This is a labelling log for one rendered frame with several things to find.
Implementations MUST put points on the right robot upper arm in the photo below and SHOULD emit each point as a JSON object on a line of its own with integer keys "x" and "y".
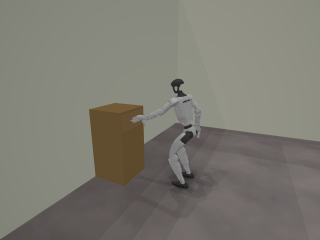
{"x": 194, "y": 105}

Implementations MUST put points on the humanoid robot torso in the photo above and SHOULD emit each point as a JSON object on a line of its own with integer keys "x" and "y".
{"x": 184, "y": 114}

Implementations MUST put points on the robot left hand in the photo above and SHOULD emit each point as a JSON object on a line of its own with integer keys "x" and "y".
{"x": 141, "y": 118}

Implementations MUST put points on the robot right thigh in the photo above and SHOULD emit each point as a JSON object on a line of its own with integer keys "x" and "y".
{"x": 182, "y": 150}

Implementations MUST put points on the cabinet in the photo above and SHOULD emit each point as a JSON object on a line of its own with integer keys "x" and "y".
{"x": 118, "y": 155}

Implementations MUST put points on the robot left forearm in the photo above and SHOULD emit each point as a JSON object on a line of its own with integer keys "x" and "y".
{"x": 152, "y": 115}

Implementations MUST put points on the handle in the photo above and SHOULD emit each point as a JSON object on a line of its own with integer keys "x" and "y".
{"x": 135, "y": 120}

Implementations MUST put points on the drawer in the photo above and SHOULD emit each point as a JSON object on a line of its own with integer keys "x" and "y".
{"x": 126, "y": 119}

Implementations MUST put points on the robot right forearm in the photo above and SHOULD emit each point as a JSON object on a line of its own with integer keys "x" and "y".
{"x": 197, "y": 119}

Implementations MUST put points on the left robot upper arm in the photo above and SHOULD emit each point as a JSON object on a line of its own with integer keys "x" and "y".
{"x": 171, "y": 103}

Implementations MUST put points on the robot right hand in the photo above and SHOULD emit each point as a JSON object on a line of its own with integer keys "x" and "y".
{"x": 198, "y": 129}

